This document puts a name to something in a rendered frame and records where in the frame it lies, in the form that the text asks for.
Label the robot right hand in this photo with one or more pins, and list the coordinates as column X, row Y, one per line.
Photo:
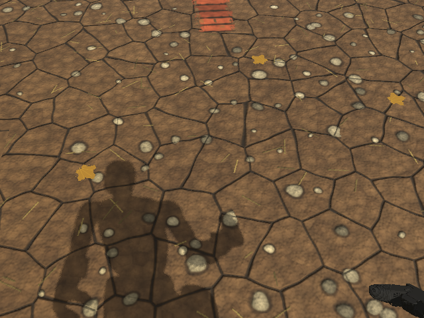
column 409, row 297

